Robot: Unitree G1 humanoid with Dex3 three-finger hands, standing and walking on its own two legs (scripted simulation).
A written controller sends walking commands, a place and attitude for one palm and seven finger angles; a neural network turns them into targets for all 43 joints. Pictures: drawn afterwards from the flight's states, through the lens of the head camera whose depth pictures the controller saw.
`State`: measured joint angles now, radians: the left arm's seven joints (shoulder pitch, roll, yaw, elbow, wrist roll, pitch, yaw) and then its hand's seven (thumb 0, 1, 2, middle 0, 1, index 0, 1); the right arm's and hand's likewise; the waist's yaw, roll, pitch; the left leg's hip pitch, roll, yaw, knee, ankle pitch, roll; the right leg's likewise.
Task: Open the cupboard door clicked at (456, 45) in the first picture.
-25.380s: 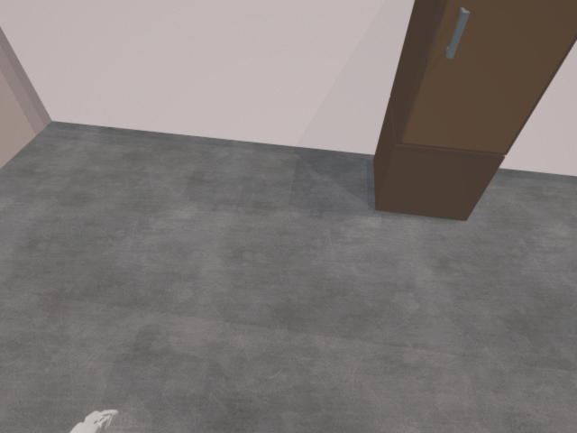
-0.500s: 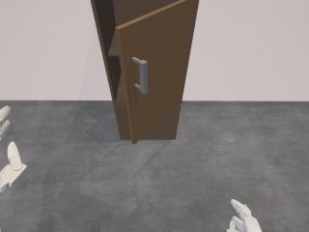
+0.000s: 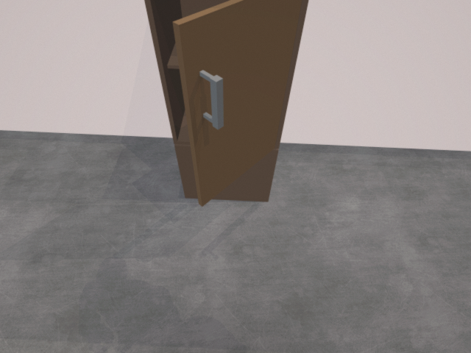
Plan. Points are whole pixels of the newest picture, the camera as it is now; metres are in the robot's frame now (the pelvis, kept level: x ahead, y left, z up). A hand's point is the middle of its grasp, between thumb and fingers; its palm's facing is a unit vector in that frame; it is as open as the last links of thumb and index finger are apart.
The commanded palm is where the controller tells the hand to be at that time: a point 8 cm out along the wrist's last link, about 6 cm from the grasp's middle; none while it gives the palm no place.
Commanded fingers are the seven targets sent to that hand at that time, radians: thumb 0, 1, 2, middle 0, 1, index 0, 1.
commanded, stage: let the arm hang, fingers relaxed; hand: left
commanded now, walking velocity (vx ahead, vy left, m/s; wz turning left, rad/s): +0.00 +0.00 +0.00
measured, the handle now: (211, 100) +0.61 +0.09 +0.08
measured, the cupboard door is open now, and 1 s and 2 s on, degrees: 49 49 49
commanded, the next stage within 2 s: look to check the result in 0.60 s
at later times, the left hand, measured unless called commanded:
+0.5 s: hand out of the picture +0.10 +0.22 -0.15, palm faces +0.00 -0.96 -0.28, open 7.4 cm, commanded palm none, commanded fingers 0.00 0.90 0.90 -0.20 -0.30 -0.20 -0.30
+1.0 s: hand out of the picture +0.12 +0.23 -0.15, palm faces -0.01 -0.95 -0.32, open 7.4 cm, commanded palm none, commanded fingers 0.00 0.90 0.90 -0.20 -0.30 -0.20 -0.30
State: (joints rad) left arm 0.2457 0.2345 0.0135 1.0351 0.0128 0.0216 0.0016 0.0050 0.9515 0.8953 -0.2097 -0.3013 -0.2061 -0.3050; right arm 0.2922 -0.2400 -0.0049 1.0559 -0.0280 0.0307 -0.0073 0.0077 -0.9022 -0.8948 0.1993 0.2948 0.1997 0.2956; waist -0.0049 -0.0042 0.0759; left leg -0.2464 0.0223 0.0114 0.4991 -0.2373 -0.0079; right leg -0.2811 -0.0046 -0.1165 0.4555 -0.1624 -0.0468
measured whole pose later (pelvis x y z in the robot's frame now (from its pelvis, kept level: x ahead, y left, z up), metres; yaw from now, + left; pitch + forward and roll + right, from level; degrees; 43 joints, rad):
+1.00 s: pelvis +0.05 +0.00 +0.01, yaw +0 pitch +0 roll +0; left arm 0.12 0.28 0.02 1.14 0.01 -0.02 0.01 0.01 0.91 0.90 -0.20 -0.30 -0.20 -0.30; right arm 0.13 -0.29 0.00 1.12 -0.02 0.00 -0.02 0.00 -0.90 -0.89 0.20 0.30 0.20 0.30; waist 0.00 0.03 0.05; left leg -0.08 0.02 0.02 0.31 -0.22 -0.01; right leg -0.15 0.00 -0.10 0.33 -0.17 -0.03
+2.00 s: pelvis +0.04 -0.04 +0.01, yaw -20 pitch +3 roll +2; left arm 0.24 0.20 0.08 0.97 0.02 0.03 0.01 0.01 0.91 0.90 -0.20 -0.30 -0.20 -0.30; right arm 0.08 -0.23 -0.06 0.93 -0.01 0.04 -0.03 0.01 -0.90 -0.89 0.20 0.29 0.20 0.30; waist 0.03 -0.01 0.11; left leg -0.45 0.04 0.01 0.99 -0.43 -0.06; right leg -0.28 0.07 0.12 0.46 -0.22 -0.07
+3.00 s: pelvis +0.10 -0.06 +0.01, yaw -55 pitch +2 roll -3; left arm 0.16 0.25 0.09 0.91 0.03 0.06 -0.06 0.01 0.91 0.90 -0.20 -0.30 -0.20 -0.30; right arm 0.30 -0.18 -0.01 0.92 -0.04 -0.03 -0.03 0.00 -0.90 -0.89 0.20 0.30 0.20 0.30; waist 0.00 -0.03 0.04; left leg -0.20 0.10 0.12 0.45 -0.29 -0.01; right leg -0.54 0.00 -0.02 1.06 -0.37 0.04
